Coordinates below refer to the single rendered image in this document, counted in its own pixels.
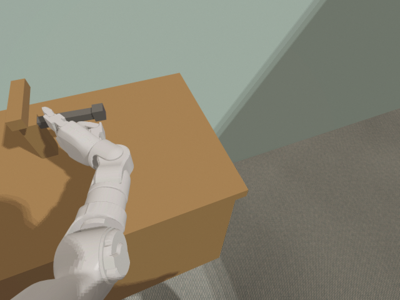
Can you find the robot left upper arm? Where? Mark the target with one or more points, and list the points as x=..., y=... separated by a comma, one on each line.
x=86, y=267

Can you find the left robot forearm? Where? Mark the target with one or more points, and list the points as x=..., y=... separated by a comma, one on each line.
x=109, y=190

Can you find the counter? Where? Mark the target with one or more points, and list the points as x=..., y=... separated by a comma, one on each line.
x=181, y=197

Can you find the tap lever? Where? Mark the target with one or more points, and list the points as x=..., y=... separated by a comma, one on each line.
x=97, y=112

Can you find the robot left hand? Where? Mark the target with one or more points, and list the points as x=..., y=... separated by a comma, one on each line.
x=76, y=138

